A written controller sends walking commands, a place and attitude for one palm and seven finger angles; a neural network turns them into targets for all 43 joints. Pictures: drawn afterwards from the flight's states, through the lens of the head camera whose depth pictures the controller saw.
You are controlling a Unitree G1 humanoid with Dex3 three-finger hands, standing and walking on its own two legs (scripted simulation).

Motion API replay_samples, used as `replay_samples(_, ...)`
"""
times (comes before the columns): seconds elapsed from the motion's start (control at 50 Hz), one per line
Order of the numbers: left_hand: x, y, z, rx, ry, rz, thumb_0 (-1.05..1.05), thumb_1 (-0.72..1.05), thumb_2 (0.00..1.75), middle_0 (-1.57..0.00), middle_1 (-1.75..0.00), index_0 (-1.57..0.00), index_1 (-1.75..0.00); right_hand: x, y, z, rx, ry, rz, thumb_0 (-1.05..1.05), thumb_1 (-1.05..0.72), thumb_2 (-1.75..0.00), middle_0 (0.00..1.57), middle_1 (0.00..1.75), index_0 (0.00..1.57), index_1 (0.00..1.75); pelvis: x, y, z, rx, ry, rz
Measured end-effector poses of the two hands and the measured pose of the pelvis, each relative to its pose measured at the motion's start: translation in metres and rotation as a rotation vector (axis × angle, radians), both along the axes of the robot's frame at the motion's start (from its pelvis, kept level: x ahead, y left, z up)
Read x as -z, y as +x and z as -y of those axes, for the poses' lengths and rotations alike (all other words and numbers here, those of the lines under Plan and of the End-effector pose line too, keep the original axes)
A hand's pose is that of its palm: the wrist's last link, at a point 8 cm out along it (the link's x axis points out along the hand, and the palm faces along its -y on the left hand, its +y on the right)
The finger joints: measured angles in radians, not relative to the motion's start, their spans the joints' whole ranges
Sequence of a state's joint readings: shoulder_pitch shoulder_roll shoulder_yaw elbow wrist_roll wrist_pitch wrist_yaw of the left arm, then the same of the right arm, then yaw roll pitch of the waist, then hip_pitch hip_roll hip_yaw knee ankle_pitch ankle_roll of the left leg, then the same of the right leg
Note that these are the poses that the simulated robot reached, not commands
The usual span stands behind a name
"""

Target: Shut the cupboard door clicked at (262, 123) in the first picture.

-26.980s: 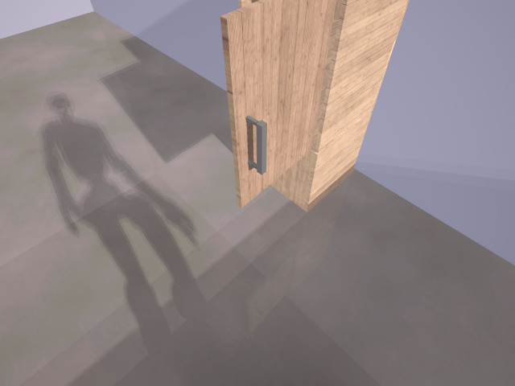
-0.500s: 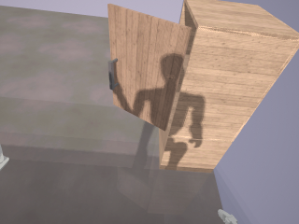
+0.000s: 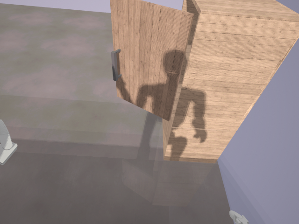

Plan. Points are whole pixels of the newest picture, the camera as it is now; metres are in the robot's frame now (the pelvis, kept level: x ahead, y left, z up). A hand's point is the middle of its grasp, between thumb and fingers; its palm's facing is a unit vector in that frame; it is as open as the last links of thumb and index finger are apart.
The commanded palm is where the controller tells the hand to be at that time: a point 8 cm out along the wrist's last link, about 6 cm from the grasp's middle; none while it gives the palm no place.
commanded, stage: stop stepping back and stand still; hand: left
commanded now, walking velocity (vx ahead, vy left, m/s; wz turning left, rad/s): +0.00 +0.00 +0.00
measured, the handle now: (117, 65) +0.90 +0.22 -0.06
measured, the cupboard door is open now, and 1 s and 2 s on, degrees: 60 60 60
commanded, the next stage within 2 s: let the arm hang, fingers relaxed in 0.12 s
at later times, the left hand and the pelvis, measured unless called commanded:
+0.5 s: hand out of the picture +0.12 +0.17 -0.13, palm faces -0.03 -0.98 -0.19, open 7.4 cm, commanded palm none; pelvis +0.01 +0.00 +0.01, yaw +0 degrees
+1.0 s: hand out of the picture -0.01 +0.19 -0.15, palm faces +0.01 -0.97 -0.23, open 7.4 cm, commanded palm none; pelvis +0.01 +0.00 +0.03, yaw -1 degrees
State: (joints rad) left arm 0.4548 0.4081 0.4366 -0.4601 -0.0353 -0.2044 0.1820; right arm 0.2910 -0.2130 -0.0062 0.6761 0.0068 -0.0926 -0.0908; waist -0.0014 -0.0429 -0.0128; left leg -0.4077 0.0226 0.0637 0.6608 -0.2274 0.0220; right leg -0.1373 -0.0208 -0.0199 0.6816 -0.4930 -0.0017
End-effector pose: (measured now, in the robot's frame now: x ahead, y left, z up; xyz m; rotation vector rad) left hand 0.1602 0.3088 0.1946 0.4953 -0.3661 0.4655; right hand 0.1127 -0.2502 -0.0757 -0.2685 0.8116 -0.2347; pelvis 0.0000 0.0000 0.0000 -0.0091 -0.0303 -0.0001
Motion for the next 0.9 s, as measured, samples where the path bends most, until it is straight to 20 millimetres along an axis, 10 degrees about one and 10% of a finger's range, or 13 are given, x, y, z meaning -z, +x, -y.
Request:
replay_samples(0.24,-0.017,0.015,0.029,0.108,0.124,-0.155,0.01,0.89,0.9,-0.21,-0.3,-0.21,-0.3,-0.005,0.032,-0.035,-0.068,0.148,0.073,0.01,-0.9,-0.9,0.2,0.3,0.21,0.3,-0.015,0.008,0.006,0.012,-0.006,-0.044)
replay_samples(0.36,0.143,0.036,0.022,0.029,-0.184,-0.764,0.0,0.9,0.9,-0.2,-0.3,-0.2,-0.3,0.031,0.045,-0.009,-0.092,0.148,-0.04,0.01,-0.9,-0.9,0.2,0.3,0.21,0.3,-0.005,0.016,-0.004,0.005,0.002,-0.047)
replay_samples(0.44,0.25,-0.006,0.059,0.047,-0.389,-1.161,0.01,0.91,0.9,-0.19,-0.3,-0.19,-0.3,0.028,0.031,0.008,-0.059,0.093,-0.117,0.01,-0.9,-0.9,0.2,0.3,0.21,0.3,-0.004,0.015,-0.001,0.001,0.021,-0.027)
replay_samples(0.52,0.311,-0.067,0.1,0.046,-0.588,-1.415,0.0,0.92,0.9,-0.2,-0.3,-0.2,-0.3,0.019,0.0,0.019,-0.039,0.032,-0.253,0.01,-0.9,-0.9,0.2,0.3,0.2,0.3,-0.009,0.014,0.006,-0.009,0.021,-0.018)
replay_samples(0.72,0.32,-0.156,0.072,-0.145,-0.635,-1.666,-0.02,0.96,0.9,-0.2,-0.3,-0.2,-0.3,0.028,-0.064,0.008,0.028,0.062,-0.49,0.01,-0.9,-0.9,0.2,0.3,0.2,0.3,-0.021,0.015,0.008,-0.015,-0.01,-0.013)
replay_samples(0.9,0.305,-0.177,0.061,-0.216,-0.604,-1.714,0.0,0.92,0.9,-0.2,-0.3,-0.2,-0.3,0.048,-0.088,-0.026,0.053,0.171,-0.537,0.01,-0.91,-0.9,0.2,0.3,0.2,0.3,-0.025,0.014,-0.001,0.003,-0.002,0.008)
